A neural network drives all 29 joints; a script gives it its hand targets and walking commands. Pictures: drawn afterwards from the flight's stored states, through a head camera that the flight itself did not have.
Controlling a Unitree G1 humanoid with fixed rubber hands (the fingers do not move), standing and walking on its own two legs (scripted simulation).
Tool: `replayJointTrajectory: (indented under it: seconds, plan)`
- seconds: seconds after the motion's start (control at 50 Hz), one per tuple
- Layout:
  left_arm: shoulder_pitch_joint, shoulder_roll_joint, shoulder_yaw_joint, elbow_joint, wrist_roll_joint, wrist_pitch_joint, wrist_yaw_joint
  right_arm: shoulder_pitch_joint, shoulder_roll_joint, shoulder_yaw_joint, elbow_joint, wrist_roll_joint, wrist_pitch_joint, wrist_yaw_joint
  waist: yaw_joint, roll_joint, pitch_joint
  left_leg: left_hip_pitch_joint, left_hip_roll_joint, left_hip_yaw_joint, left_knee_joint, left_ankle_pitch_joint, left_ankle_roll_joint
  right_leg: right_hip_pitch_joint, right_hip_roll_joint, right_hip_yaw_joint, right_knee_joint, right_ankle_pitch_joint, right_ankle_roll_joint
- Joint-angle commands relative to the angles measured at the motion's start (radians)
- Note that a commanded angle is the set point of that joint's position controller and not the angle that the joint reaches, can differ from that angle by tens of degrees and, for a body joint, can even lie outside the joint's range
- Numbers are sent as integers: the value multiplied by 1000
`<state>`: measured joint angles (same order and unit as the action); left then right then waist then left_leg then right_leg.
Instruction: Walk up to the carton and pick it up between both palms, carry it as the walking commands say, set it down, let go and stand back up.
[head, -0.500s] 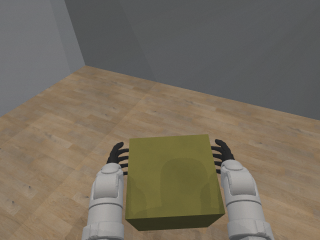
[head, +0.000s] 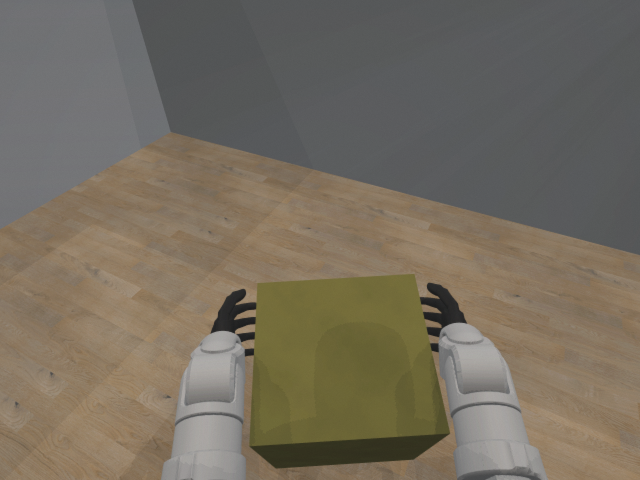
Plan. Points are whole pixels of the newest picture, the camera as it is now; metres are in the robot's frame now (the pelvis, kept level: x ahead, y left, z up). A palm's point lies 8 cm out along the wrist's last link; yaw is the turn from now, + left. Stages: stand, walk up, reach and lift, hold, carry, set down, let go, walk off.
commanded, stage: hold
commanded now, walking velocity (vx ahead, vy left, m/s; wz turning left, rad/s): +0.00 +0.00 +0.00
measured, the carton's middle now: (340, 377) +0.29 +0.00 -0.04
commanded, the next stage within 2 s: carry in 0.22 s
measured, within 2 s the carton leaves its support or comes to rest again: neither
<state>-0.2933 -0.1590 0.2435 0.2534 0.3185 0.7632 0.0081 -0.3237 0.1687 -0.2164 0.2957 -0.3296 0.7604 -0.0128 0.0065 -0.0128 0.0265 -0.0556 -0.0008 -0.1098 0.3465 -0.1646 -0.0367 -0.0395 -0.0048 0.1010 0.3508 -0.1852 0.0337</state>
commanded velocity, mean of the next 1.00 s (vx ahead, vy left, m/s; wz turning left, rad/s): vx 0.00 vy -0.25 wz -0.82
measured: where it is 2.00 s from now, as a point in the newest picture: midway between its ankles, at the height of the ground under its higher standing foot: outside the picture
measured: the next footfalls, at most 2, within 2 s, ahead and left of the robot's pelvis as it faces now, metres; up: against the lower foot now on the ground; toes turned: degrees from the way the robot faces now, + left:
right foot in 0.56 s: +0.04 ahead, -0.20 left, +0.00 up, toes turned -16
left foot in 0.84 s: +0.01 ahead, -0.05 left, +0.00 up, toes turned -12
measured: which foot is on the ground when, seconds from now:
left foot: down 0.00-0.56, up 0.58-0.82, down 0.84-1.00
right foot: down 0.00-0.32, up 0.34-0.54, down 0.56-0.84, up 0.86-1.00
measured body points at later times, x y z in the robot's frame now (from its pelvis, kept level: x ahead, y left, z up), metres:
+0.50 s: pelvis -0.02 -0.04 -0.02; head -0.03 -0.04 +0.43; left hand +0.32 +0.09 +0.07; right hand +0.28 -0.21 +0.06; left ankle +0.03 +0.14 -0.75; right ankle +0.00 -0.16 -0.72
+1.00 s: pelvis -0.08 -0.16 -0.01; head -0.04 -0.16 +0.44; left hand +0.25 -0.17 +0.06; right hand +0.10 -0.43 +0.05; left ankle -0.03 -0.04 -0.75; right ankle -0.13 -0.29 -0.66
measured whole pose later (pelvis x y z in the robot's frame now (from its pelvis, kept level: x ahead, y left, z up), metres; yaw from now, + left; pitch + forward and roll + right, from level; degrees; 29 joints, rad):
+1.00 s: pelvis -0.08 -0.16 -0.01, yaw -32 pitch +4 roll -4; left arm -0.25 -0.15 0.11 -0.33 0.13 1.22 0.17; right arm -0.24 0.15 -0.09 -0.27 -0.15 1.22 -0.13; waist 0.04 0.01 -0.02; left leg -0.34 0.24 0.26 0.62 -0.32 -0.04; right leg -0.68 0.01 -0.05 1.15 -0.32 -0.01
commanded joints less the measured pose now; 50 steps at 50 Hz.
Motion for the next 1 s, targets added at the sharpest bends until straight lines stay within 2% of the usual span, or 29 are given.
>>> replayJointTrajectory:
  seconds: [0.0, 0.06, 0.08, 0.1, 0.18, 0.2, 0.22, 0.26, 0.3, 0.32, 0.38, 0.4, 0.42, 0.48, 0.5, 0.52, 0.54, 0.56, 0.62, 0.64, 0.68, 0.72, 0.76, 0.78, 0.8, 0.82, 0.86, 0.92, 0.98]
  plan:
    - [-558, -973, -589, -45, -317, -31, -273, -443, 964, 470, -20, 292, -48, 279, -30, 61, -192, 67, -95, 64, -57, 47, 2, -28, 117, -58, -55, 59, -20]
    - [-508, -945, -592, -69, -313, -32, -272, -428, 963, 497, -52, 305, -40, 277, -29, -2, -252, 106, -102, 59, -43, 154, 15, 13, 121, -59, -69, 151, -5]
    - [-461, -939, -580, -90, -299, -28, -268, -419, 983, 561, -128, 339, -50, 272, 24, 50, -316, 91, -107, 61, -37, 197, 14, 80, 118, -46, -45, 210, -9]
    - [-436, -970, -556, -45, -309, -34, -274, -434, 934, 554, -130, 326, -41, 271, -9, -1, -237, 90, -105, 55, -48, 225, 17, -1, 116, -54, -55, 224, 3]
    - [-380, -975, -577, -38, -326, -25, -277, -416, 951, 587, -178, 343, -37, 259, 14, -33, -318, 120, -109, 58, -35, 215, 21, 69, 105, -47, -60, 219, 5]
    - [-516, -956, -638, -108, -356, -38, -262, -465, 938, 599, -146, 367, -42, 251, -11, -40, -367, -6, 116, 39, 126, 234, 28, -53, -89, -50, 98, 185, -29]
    - [-511, -981, -630, -86, -362, -26, -258, -516, 950, 612, -177, 378, -38, 241, -19, -54, -343, -56, 138, -9, 147, 161, 44, -152, -63, -9, 132, 164, -41]
    - [-521, -997, -710, -195, -419, 8, -252, -499, 938, 664, -294, 416, -12, 235, -24, 117, -369, 22, 255, -97, 111, 97, 71, -349, -26, -24, 304, 112, -29]
    - [-634, -972, -782, -305, -517, 64, -254, -483, 957, 697, -294, 452, 54, 216, -15, 269, -370, 4, 458, -256, 52, 323, 207, -504, -1, -96, 557, -362, 6]
    - [-598, -985, -773, -231, -522, 99, -249, -515, 921, 689, -324, 469, 74, 202, -13, 290, -334, -35, 443, -214, 63, 330, 209, -518, -18, -80, 587, -382, 10]
    - [-596, -947, -822, -332, -600, 202, -225, -380, 897, 719, -344, 478, 183, 164, -18, 248, -374, -95, 420, -131, 104, 387, 156, -494, -15, -112, 547, -315, -3]
    - [-542, -969, -840, -307, -624, 238, -224, -503, 856, 741, -496, 498, 199, 155, -13, 213, -383, -80, 432, -57, 134, 471, 137, -516, -22, -125, 495, -240, 1]
    - [-576, -977, -860, -372, -664, 270, -216, -499, 859, 742, -501, 531, 239, 146, -9, 304, -369, -119, 441, -27, 153, 483, 118, -459, -28, -111, 442, -210, -5]
    - [-508, -966, -828, -330, -676, 367, -205, -455, 811, 717, -525, 531, 329, 136, 2, 264, -395, -314, 331, 126, 242, 155, 16, -242, 47, -194, 276, -68, -25]
    - [-456, -939, -824, -346, -671, 387, -207, -396, 809, 689, -468, 524, 355, 135, 26, 162, -453, -392, 275, 212, 431, 65, -9, -92, 5, -137, 200, -43, -55]
    - [-471, -940, -802, -358, -676, 393, -214, -471, 826, 705, -508, 531, 371, 134, 34, -206, -401, -612, 139, 275, 604, -344, -61, -25, -92, 53, 45, 31, -112]
    - [-448, -947, -793, -313, -672, 406, -214, -500, 814, 725, -565, 555, 391, 146, 15, -326, -374, -690, 109, 242, 794, -505, -109, -86, -292, 280, 39, 361, -203]
    - [-412, -910, -760, -314, -659, 409, -208, -466, 841, 753, -519, 589, 399, 146, 9, -222, -383, -674, 157, 189, 902, -488, -121, -112, -268, 197, 131, 587, -228]
    - [-441, -972, -765, -371, -630, 426, -181, -610, 921, 808, -606, 682, 417, 160, 10, -128, -416, -588, 159, 176, 830, -393, -97, -190, -166, 153, 141, 491, -224]
    - [-550, -953, -785, -526, -648, 409, -169, -650, 998, 846, -635, 715, 416, 163, 11, -166, -460, -572, 149, 194, 759, -349, -109, -146, -124, 79, 160, 461, -215]
    - [-516, -977, -789, -572, -633, 419, -156, -609, 980, 828, -701, 730, 423, 166, 9, -126, -528, -509, 135, 206, 696, -291, -86, -136, -154, 100, 144, 396, -232]
    - [-498, -1008, -778, -576, -623, 432, -138, -568, 1005, 805, -690, 729, 438, 160, 6, -140, -521, -370, 103, 226, 544, -274, -71, -218, -94, 102, 83, 187, -207]
    - [-412, -960, -799, -632, -595, 440, -127, -483, 964, 800, -684, 716, 436, 170, -2, -44, -551, -60, 57, 263, 265, -238, -2, -412, -50, 51, 22, 86, -111]
    - [-320, -927, -797, -589, -582, 450, -123, -396, 925, 786, -684, 692, 430, 166, -26, 31, -511, 142, 127, 216, 58, -126, 33, -610, 2, -15, 105, -47, -52]
    - [-275, -902, -795, -544, -550, 454, -124, -280, 919, 742, -576, 646, 433, 176, -3, 371, -563, 226, 449, -50, -32, -81, 99, -686, 52, -79, 465, -171, -54]
    - [-441, -916, -860, -658, -602, 440, -132, -300, 925, 752, -597, 653, 422, 177, 6, 533, -492, 186, 712, -212, 3, 221, 184, -836, 21, -127, 745, -278, -34]
    - [-530, -948, -894, -651, -637, 465, -147, -386, 958, 748, -631, 648, 437, 180, -4, 318, -477, 112, 674, -65, 71, 528, 202, -816, -96, 26, 990, -231, -68]
    - [-447, -959, -874, -583, -669, 464, -170, -411, 904, 761, -694, 617, 428, 162, 6, 90, -396, 52, 456, 193, 152, 545, 49, -726, -71, -124, 792, -116, -29]
    - [-381, -980, -842, -505, -677, 474, -172, -471, 884, 734, -740, 622, 437, 154, 9, 173, -362, 9, 457, 330, 169, 504, 34, -587, -55, -204, 552, -75, -6]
